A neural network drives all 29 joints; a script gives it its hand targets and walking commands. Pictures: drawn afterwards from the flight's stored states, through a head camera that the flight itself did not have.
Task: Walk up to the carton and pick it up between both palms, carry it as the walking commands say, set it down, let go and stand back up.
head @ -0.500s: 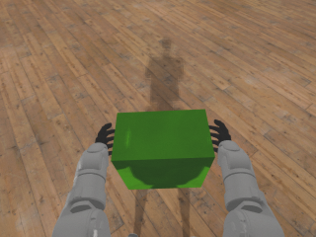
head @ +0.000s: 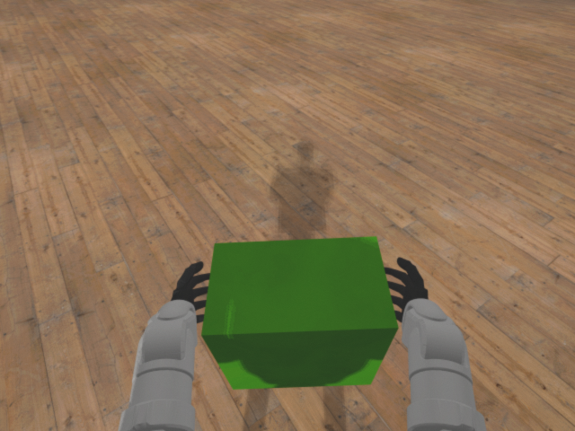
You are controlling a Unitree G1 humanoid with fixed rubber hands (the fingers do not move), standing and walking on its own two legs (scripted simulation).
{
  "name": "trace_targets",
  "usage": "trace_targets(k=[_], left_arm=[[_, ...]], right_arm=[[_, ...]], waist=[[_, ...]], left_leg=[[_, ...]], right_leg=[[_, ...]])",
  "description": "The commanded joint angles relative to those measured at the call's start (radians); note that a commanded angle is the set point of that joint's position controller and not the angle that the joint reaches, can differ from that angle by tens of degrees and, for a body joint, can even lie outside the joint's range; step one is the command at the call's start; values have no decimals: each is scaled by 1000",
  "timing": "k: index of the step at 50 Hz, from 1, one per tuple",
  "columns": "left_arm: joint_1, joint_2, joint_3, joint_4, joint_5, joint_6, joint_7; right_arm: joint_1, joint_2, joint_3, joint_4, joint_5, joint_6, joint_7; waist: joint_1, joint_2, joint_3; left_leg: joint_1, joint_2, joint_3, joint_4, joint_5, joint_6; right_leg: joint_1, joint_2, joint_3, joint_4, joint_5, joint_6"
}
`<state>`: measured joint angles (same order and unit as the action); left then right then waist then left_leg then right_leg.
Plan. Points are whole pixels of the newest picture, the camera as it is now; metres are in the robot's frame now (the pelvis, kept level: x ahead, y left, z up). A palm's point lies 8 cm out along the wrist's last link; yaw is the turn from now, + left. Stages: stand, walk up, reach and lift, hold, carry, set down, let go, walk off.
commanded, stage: reach and lift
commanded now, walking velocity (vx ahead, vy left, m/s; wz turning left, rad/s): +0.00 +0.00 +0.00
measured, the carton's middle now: (298, 319) +0.33 +0.02 -0.04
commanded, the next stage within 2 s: hold in 1.40 s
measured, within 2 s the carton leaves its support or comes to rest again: neither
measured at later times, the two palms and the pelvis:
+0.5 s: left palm (197, 302) +0.29 +0.17 +0.06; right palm (441, 315) +0.29 -0.17 +0.07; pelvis -0.01 +0.00 +0.00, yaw +0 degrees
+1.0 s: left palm (191, 298) +0.29 +0.18 +0.06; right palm (431, 312) +0.30 -0.16 +0.06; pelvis +0.01 +0.01 +0.01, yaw +0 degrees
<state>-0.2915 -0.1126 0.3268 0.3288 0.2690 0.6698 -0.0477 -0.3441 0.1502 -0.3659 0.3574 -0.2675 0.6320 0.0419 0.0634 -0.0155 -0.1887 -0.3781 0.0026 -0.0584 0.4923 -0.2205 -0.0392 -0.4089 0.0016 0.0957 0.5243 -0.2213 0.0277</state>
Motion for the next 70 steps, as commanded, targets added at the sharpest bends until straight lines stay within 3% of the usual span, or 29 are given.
trace_targets(k=[1, 5, 6, 7, 9, 12, 13, 14, 16, 17, 18, 19, 24, 26, 29, 32, 34, 35, 39, 42, 43, 44, 46, 51, 59, 61, 64, 67, 70], left_arm=[[-597, -975, -649, -127, -289, 12, -259], [-607, -965, -608, -74, -271, 48, -255], [-645, -936, -572, -50, -256, 57, -254], [-693, -954, -585, -66, -275, 57, -258], [-733, -949, -546, -17, -267, 65, -260], [-803, -942, -492, 49, -251, 70, -263], [-825, -938, -490, 50, -260, 65, -260], [-858, -952, -505, 42, -267, 60, -261], [-905, -969, -512, 42, -290, 43, -267], [-917, -978, -531, 20, -300, 35, -269], [-923, -998, -527, 39, -302, 28, -269], [-909, -995, -522, 44, -300, 29, -271], [-817, -982, -533, 26, -287, 33, -274], [-766, -987, -556, 6, -282, 40, -276], [-680, -990, -613, -67, -302, 42, -269], [-615, -992, -668, -150, -325, 56, -262], [-558, -961, -657, -155, -313, 65, -254], [-506, -936, -640, -147, -296, 76, -250], [-447, -886, -595, -127, -258, 98, -240], [-417, -902, -628, -151, -260, 98, -239], [-433, -910, -639, -173, -275, 92, -241], [-437, -927, -663, -194, -282, 88, -241], [-458, -926, -676, -213, -279, 81, -238], [-488, -929, -689, -246, -284, 56, -242], [-516, -897, -636, -154, -243, 50, -247], [-535, -910, -630, -139, -240, 46, -251], [-541, -940, -659, -156, -260, 39, -257], [-546, -937, -663, -163, -270, 34, -261], [-533, -930, -658, -163, -259, 40, -266]], right_arm=[[-455, 892, 702, -47, 241, 28, 273], [-514, 875, 679, -16, 242, 59, 286], [-510, 856, 626, 46, 218, 73, 286], [-554, 874, 638, 41, 234, 76, 291], [-614, 865, 617, 69, 243, 79, 297], [-698, 844, 562, 124, 242, 85, 306], [-704, 860, 566, 143, 249, 88, 307], [-737, 875, 570, 133, 264, 82, 311], [-796, 900, 583, 112, 276, 75, 311], [-814, 941, 611, 84, 307, 66, 314], [-824, 942, 617, 72, 305, 62, 314], [-828, 956, 618, 66, 311, 62, 312], [-695, 977, 609, 86, 285, 86, 309], [-641, 967, 612, 63, 277, 87, 303], [-575, 982, 669, -9, 301, 90, 297], [-494, 977, 720, -77, 323, 97, 284], [-454, 947, 711, -79, 307, 107, 278], [-402, 923, 693, -69, 296, 117, 275], [-331, 862, 641, -30, 246, 141, 273], [-322, 847, 663, -75, 246, 131, 276], [-318, 843, 664, -86, 239, 131, 277], [-313, 859, 675, -98, 245, 126, 279], [-330, 855, 676, -116, 246, 119, 279], [-378, 860, 716, -192, 250, 98, 278], [-385, 870, 660, -82, 224, 106, 288], [-402, 877, 649, -72, 223, 106, 294], [-415, 894, 678, -102, 241, 94, 300], [-416, 907, 693, -112, 246, 94, 297], [-401, 901, 680, -103, 243, 97, 295]], waist=[[-41, 53, -255], [-36, 48, -167], [-59, 51, -88], [-66, 48, -101], [-59, 55, -66], [-76, 78, 20], [-73, 54, 29], [-63, 73, 9], [-74, 37, -14], [-51, 41, -66], [-57, 34, -81], [-40, 33, -116], [-58, 18, -127], [-69, 37, -128], [-66, 23, -216], [-70, 54, -287], [-70, 23, -274], [-69, 54, -229], [-76, 32, -114], [-75, 60, -123], [-83, 28, -123], [-86, 53, -145], [-83, 70, -150], [-82, 42, -178], [-77, 23, -82], [-79, 52, -51], [-79, 55, -89], [-75, 13, -110], [-75, 35, -95]], left_leg=[[282, -111, 33, -110, 262, -4], [282, -101, 35, -155, 107, 0], [261, -97, 35, -167, 26, 0], [261, -95, 32, -173, -18, 0], [240, -95, 39, -181, -100, 5], [175, -81, 38, -202, -255, 14], [165, -74, 38, -200, -252, 19], [159, -73, 36, -205, -242, 18], [167, -74, 42, -182, -244, 22], [193, -81, 53, -168, -197, 22], [179, -81, 53, -159, -200, 22], [189, -86, 57, -156, -169, 21], [261, -99, 67, -152, -34, 16], [280, -100, 61, -158, 23, 12], [357, -104, 55, -146, 205, 7], [419, -115, 48, -139, 372, -5], [435, -112, 34, -148, 435, -6], [428, -114, 37, -162, 447, -13], [429, -108, 23, -202, 418, -13], [458, -108, 28, -205, 457, -18], [464, -101, 19, -207, 476, -15], [471, -105, 23, -203, 489, -19], [468, -108, 22, -200, 456, -17], [425, -113, 20, -191, 351, -4], [360, -105, 32, -216, 116, 16], [340, -103, 32, -220, 63, 15], [345, -101, 33, -215, 86, 15], [358, -102, 33, -210, 114, 20], [352, -109, 37, -215, 115, 17]], right_leg=[[355, 114, -48, -133, 222, -20], [344, 111, -68, -166, 66, -18], [294, 101, -72, -181, -7, -20], [315, 103, -74, -186, -42, -17], [306, 101, -77, -193, -120, -13], [320, 108, -86, -176, -211, -7], [323, 106, -84, -174, -209, -4], [333, 106, -86, -170, -190, -3], [319, 105, -76, -164, -207, -2], [323, 101, -73, -167, -173, -1], [338, 100, -67, -163, -176, -1], [349, 97, -67, -167, -150, -1], [319, 87, -66, -189, -31, 0], [333, 89, -67, -186, 39, -1], [378, 98, -67, -176, 215, 4], [424, 105, -59, -177, 382, 3], [424, 108, -58, -183, 437, 5], [426, 107, -55, -194, 454, 5], [386, 105, -59, -232, 398, 3], [399, 110, -58, -237, 417, 0], [399, 113, -61, -237, 416, 1], [409, 116, -58, -232, 428, -1], [401, 117, -56, -229, 387, -3], [410, 117, -55, -220, 312, -4], [358, 102, -62, -238, 116, -2], [342, 99, -65, -237, 67, -9], [366, 102, -70, -229, 92, -11], [379, 101, -69, -230, 111, -5], [375, 100, -69, -238, 111, -4]])
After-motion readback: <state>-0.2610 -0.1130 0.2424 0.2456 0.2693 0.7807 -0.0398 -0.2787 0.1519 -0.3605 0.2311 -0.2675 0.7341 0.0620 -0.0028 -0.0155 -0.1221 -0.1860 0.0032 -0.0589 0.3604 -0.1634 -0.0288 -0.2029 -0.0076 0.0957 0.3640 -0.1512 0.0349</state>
